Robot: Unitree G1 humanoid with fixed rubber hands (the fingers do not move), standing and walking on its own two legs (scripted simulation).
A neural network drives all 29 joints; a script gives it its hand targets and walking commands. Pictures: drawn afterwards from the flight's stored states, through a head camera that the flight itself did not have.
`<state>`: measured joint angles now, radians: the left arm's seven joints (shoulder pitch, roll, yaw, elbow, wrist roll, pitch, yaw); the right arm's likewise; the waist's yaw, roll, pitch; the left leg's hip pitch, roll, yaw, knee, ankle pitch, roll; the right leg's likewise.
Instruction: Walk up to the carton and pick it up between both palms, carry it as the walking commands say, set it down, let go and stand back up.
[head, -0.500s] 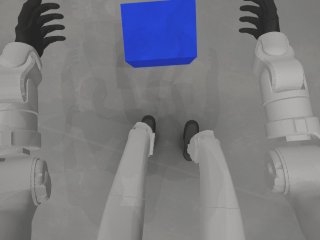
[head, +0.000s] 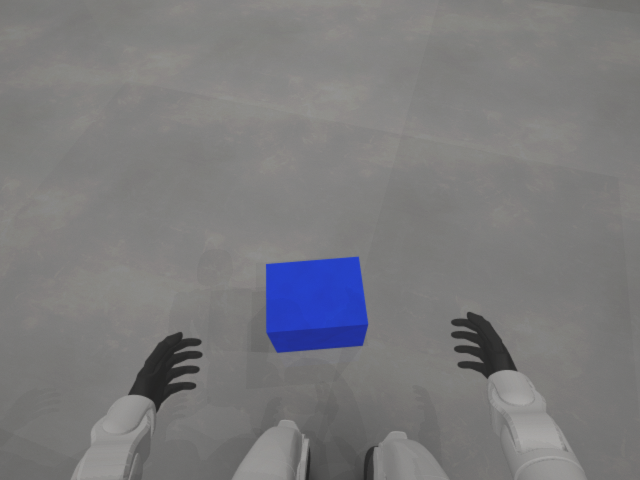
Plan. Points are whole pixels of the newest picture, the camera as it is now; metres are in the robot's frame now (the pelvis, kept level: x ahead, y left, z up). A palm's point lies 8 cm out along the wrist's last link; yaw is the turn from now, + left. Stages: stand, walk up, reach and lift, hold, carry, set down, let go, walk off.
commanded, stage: let go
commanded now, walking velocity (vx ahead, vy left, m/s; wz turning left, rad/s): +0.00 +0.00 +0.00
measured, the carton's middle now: (316, 306) +0.53 +0.10 -0.63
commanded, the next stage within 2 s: stand in 0.74 s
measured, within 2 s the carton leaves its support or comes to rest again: neither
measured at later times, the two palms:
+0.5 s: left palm (152, 405) +0.18 +0.24 -0.04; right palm (551, 411) +0.22 -0.23 -0.04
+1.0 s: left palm (117, 384) +0.20 +0.28 -0.03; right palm (587, 396) +0.23 -0.26 -0.03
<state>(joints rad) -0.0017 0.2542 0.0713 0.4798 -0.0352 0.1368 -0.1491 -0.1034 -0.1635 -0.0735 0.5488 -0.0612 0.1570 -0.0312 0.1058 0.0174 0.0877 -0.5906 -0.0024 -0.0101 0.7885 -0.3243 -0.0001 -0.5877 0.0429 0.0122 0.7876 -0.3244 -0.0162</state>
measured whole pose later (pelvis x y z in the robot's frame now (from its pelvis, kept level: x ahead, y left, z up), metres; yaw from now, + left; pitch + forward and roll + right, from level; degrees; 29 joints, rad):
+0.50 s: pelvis +0.04 +0.00 +0.03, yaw +0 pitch -2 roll +1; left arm 0.24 0.22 0.05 0.37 0.00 0.14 -0.12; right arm 0.22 -0.19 -0.07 0.42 -0.03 0.11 0.03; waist 0.06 0.00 0.09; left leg -0.24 -0.01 -0.02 0.57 -0.30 -0.01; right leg -0.24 0.03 0.01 0.59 -0.31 -0.03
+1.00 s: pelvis +0.06 +0.00 +0.03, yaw +1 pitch +0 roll +0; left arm 0.22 0.35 0.02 0.52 0.05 0.01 -0.03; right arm 0.23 -0.31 -0.07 0.54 -0.05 0.01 0.02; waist 0.06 -0.01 -0.02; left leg -0.24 -0.02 -0.02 0.57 -0.32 0.00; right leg -0.24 0.02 0.01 0.59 -0.34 -0.03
